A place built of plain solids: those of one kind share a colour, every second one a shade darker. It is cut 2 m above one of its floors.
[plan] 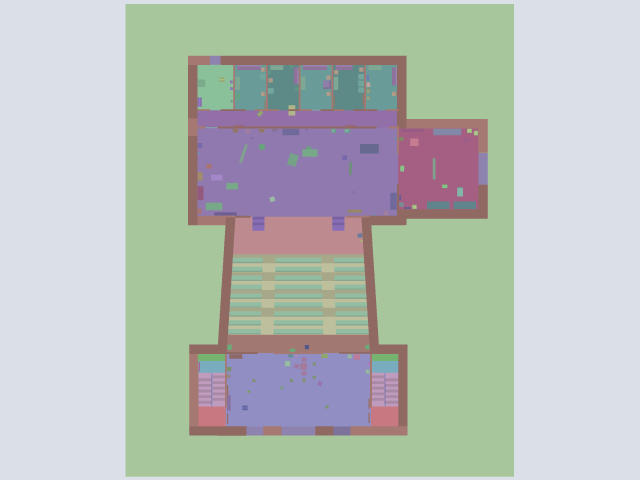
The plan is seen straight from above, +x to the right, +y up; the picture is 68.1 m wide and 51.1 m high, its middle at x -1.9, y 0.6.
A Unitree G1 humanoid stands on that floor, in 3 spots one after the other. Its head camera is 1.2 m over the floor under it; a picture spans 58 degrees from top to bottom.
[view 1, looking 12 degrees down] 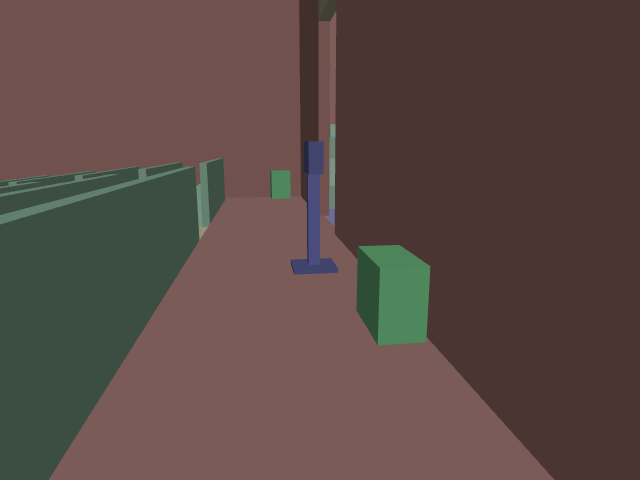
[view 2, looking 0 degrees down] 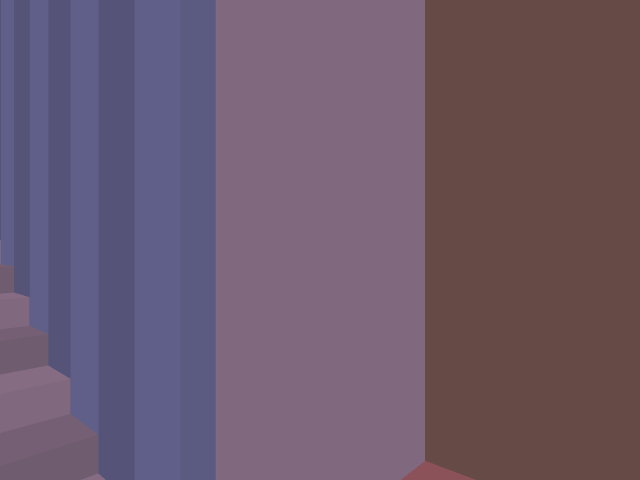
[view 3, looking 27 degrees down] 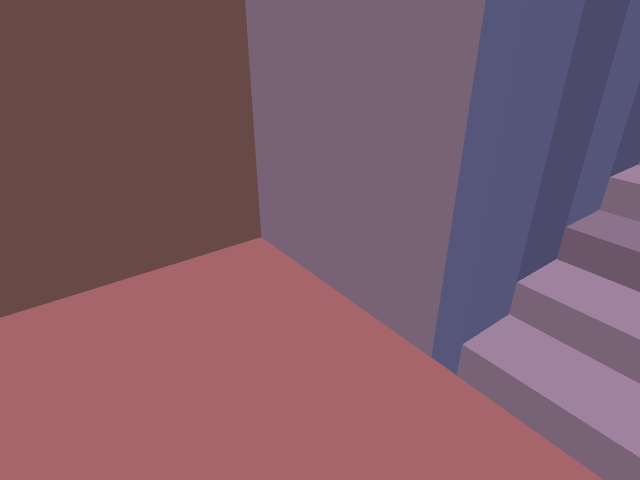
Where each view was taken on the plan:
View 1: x -7.54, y -10.28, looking -8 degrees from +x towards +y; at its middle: floor_aud_rear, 5.77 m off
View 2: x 4.29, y -18.27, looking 42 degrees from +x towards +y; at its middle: tread_circle_stair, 1.72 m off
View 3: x -12.70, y -18.27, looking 143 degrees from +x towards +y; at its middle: tread_circle_stair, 2.15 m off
